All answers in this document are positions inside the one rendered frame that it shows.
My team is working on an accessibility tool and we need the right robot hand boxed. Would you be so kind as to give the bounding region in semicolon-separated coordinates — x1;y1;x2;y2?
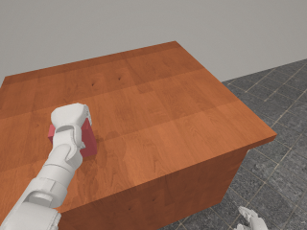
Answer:
233;206;269;230

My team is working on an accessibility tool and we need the left robot hand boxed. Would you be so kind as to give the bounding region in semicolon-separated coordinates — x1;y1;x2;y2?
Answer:
51;103;92;150

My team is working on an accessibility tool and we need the table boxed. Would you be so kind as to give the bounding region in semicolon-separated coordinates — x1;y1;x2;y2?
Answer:
0;41;277;230

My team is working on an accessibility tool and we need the sponge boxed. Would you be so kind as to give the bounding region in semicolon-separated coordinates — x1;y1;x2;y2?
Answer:
48;118;98;158

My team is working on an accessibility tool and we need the left robot upper arm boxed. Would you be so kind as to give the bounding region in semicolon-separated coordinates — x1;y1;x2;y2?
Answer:
5;201;61;230

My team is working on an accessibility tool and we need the robot left forearm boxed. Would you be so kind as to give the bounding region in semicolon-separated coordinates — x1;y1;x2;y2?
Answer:
0;123;83;230

